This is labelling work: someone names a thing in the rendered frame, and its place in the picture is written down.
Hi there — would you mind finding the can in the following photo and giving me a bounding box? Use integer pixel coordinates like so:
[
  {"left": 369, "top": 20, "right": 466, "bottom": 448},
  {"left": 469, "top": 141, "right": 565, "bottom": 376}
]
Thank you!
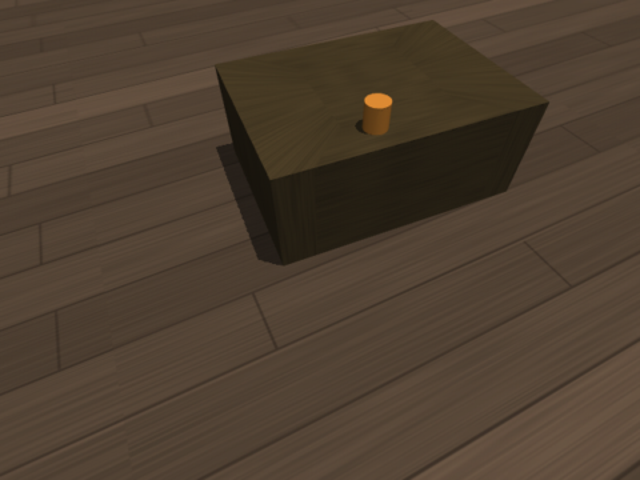
[{"left": 362, "top": 93, "right": 392, "bottom": 135}]

